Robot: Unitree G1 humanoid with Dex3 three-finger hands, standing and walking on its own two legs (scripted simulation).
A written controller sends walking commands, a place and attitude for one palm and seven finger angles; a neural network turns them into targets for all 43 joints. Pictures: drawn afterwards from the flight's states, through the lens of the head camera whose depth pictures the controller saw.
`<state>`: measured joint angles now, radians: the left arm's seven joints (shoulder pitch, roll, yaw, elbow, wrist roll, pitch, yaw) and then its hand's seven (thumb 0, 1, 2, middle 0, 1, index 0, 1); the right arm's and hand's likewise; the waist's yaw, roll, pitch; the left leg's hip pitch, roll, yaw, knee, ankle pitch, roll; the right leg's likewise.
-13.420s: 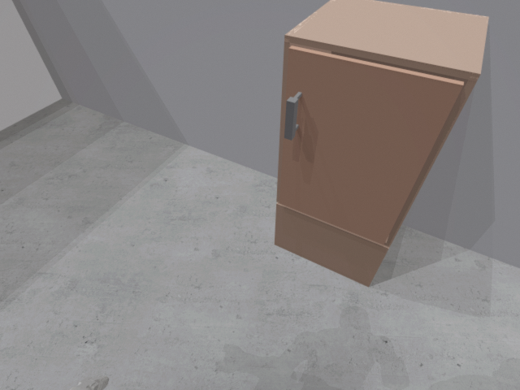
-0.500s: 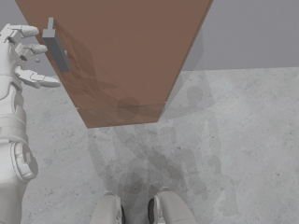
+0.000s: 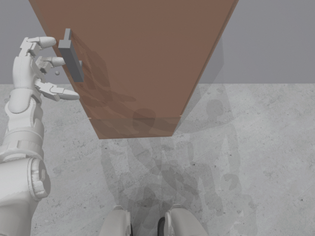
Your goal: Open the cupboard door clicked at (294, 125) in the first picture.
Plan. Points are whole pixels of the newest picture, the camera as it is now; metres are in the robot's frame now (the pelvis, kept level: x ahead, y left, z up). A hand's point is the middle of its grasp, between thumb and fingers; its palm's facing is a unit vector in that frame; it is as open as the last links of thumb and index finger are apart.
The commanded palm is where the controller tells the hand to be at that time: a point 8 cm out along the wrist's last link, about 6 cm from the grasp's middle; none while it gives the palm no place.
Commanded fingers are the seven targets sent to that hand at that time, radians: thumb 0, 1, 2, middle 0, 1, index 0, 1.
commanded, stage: slide the fingers in behind the handle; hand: left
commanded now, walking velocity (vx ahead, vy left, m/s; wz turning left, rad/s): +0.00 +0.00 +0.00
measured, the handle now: (73, 56) +0.55 +0.19 +0.06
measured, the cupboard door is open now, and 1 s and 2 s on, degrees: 0 0 0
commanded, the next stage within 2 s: move the hooked fingers beside the handle in 0.70 s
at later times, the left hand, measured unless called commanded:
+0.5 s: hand (62, 74) +0.49 +0.21 +0.06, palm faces +0.11 -0.99 -0.01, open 15.2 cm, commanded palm +0.48 +0.21 +0.06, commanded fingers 0.00 -0.50 0.30 -0.30 -1.20 -0.30 -1.20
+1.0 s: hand (62, 74) +0.49 +0.21 +0.06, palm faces +0.12 -0.99 -0.03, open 15.2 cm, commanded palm +0.48 +0.21 +0.06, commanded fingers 0.00 -0.50 0.30 -0.30 -1.20 -0.30 -1.20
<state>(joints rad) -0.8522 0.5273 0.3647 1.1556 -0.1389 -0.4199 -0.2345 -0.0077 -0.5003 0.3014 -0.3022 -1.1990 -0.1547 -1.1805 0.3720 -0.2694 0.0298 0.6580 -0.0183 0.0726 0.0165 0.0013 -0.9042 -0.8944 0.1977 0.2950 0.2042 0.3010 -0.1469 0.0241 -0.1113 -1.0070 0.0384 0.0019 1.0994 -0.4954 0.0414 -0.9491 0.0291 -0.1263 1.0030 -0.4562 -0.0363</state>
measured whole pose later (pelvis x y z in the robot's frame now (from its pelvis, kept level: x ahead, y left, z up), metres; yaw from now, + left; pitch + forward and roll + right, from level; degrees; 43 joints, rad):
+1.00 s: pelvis -0.01 +0.00 -0.01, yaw +2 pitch +23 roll -4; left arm -0.93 0.47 0.27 1.23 -0.13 -0.47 -0.11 -0.01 -0.50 0.30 -0.30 -1.20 -0.05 -1.17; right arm 0.37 -0.27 0.03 0.70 -0.04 0.03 0.03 0.00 -0.90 -0.89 0.20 0.30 0.20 0.30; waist -0.14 0.03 -0.11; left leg -1.05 0.01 -0.02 1.12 -0.48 0.05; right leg -0.98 0.00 -0.15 1.03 -0.46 -0.03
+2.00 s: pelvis +0.00 +0.00 +0.00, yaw -1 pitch +24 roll -4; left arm -0.88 0.61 0.45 1.20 -0.11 -0.42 -0.33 -0.01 -0.50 0.30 -0.30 -1.20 -0.28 -1.21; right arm 0.37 -0.28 0.05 0.63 0.00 0.07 0.00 0.00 -0.90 -0.89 0.20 0.30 0.20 0.30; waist -0.18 0.02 -0.10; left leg -1.03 0.04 0.02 1.11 -0.50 0.05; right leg -0.98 0.04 -0.10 1.02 -0.45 -0.03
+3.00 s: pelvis -0.01 +0.01 -0.01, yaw -2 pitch +24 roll -5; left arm -0.88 0.69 0.48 1.22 -0.11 -0.39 -0.39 -0.01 -0.50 0.30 -0.30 -1.20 -0.30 -1.20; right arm 0.38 -0.29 0.06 0.61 0.00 0.08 -0.02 0.00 -0.90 -0.89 0.20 0.30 0.21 0.30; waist -0.19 0.03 -0.10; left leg -1.05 0.04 0.02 1.12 -0.49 0.06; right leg -1.00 0.04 -0.10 1.02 -0.44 -0.02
